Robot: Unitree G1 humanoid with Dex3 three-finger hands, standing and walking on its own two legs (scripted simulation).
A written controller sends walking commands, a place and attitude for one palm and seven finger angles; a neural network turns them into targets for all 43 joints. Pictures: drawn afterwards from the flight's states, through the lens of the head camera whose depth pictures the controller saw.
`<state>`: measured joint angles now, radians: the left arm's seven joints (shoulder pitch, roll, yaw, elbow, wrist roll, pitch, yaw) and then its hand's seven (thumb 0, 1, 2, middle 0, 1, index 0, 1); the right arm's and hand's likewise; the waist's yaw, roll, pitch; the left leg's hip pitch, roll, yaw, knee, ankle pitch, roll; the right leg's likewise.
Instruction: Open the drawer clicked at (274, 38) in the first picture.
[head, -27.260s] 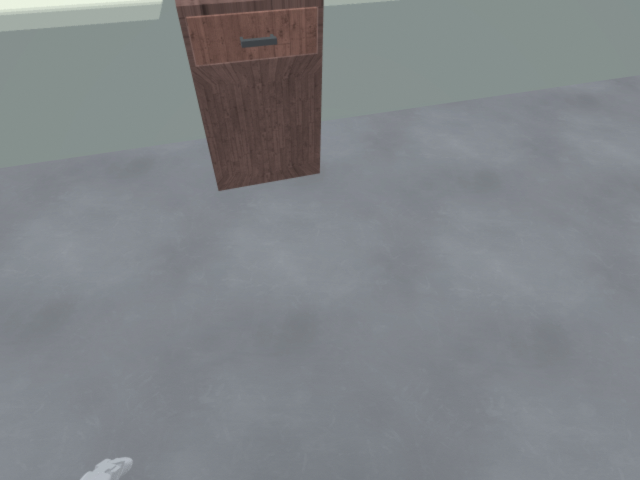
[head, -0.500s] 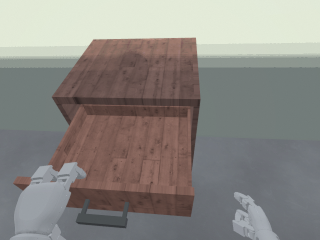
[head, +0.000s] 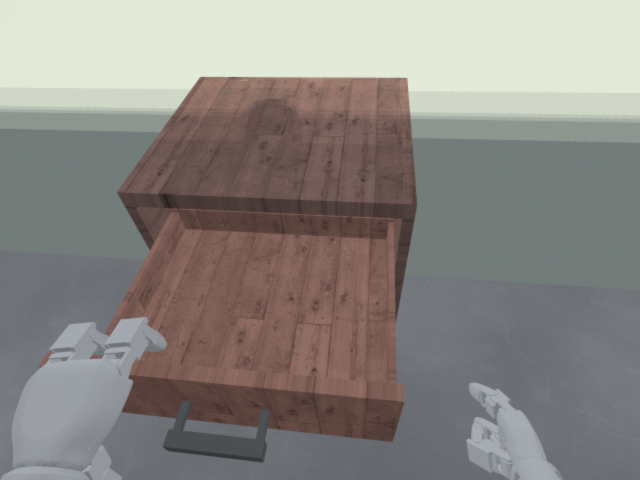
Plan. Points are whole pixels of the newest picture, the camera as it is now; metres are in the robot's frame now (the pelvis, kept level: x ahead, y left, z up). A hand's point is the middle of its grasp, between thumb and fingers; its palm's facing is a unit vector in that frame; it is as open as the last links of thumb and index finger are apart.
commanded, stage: draw the hand back to the body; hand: left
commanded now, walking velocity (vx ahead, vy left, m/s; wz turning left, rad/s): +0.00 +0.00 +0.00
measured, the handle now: (220, 429) +0.19 +0.18 -0.06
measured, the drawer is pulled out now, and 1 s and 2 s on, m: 0.30 0.30 0.30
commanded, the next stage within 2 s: step back with the hand held close in 1.40 s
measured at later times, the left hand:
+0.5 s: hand (115, 395) +0.16 +0.23 +0.11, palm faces +0.23 -0.68 -0.69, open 13.8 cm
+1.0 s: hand (109, 355) +0.17 +0.22 +0.17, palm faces +0.40 -0.81 -0.42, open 10.4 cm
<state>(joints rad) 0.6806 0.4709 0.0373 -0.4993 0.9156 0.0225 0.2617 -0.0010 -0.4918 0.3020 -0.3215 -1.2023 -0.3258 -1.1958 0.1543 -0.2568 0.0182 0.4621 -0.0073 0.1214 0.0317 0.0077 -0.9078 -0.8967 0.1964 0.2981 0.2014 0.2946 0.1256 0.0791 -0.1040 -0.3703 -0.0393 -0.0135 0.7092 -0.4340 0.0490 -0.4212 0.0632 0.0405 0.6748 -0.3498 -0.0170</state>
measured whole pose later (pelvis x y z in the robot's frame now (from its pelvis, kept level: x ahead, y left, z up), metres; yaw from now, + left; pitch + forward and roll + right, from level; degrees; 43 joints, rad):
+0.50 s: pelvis +0.00 +0.01 +0.01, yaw +2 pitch +1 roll -1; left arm 0.65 0.37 0.13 -0.52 0.27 0.01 0.14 0.00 -0.47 0.31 -0.31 -1.19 -0.32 -1.18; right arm 0.18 -0.22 0.03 0.47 0.04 0.03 -0.04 0.01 -0.91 -0.90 0.20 0.30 0.20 0.29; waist 0.07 0.08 -0.03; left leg -0.24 -0.06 -0.04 0.61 -0.39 0.06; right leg -0.28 0.04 0.02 0.58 -0.32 -0.01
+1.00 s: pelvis +0.01 -0.02 +0.02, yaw +4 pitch +0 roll -1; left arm 0.60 0.35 0.27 -0.53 -0.07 -0.09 0.11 0.00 0.25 0.62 -0.26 -0.72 -0.26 -0.71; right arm 0.18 -0.21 0.02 0.61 0.02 -0.13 -0.08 0.01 -0.91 -0.90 0.20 0.30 0.20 0.29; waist 0.05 0.06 -0.02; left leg -0.15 -0.04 -0.08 0.49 -0.34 0.02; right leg -0.18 0.05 -0.02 0.47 -0.28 -0.04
